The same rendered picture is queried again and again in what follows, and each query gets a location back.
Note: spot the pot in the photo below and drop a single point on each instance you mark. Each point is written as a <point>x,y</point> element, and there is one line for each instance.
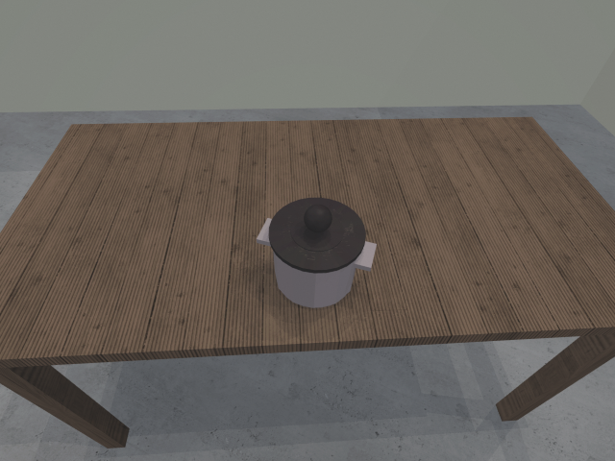
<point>319,289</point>

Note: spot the knob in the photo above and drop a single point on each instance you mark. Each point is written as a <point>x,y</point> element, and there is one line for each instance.
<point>318,218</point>

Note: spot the lid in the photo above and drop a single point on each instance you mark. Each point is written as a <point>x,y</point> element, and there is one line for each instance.
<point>316,252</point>

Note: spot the table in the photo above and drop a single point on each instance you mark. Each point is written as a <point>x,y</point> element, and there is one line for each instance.
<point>138,241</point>

